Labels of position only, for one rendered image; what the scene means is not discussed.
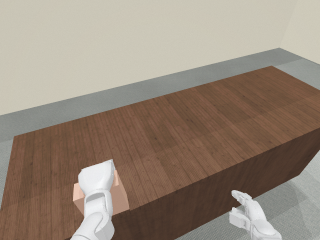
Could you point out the right robot hand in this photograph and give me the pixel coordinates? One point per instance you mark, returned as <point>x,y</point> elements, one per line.
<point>252,212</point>

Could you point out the robot left forearm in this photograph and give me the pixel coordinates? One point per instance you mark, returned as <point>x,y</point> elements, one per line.
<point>98,211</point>

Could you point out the table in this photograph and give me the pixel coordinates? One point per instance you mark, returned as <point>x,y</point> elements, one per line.
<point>179,156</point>

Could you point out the robot right forearm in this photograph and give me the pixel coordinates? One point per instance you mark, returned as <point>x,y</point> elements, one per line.
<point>261,229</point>

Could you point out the left robot hand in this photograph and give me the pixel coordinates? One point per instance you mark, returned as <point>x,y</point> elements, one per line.
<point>97,177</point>

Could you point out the sponge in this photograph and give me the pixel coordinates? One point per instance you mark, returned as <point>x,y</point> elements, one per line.
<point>118,195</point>

